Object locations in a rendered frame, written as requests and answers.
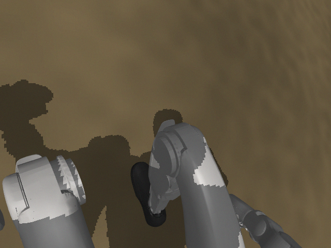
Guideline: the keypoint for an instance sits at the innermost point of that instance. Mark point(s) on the right robot arm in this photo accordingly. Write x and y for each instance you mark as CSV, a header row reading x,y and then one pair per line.
x,y
266,232

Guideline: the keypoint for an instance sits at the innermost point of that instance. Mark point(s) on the right robot hand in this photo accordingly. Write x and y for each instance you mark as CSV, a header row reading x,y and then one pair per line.
x,y
241,208

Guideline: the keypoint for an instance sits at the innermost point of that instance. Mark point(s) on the right robot foot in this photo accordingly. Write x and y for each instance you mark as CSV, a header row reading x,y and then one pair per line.
x,y
141,186

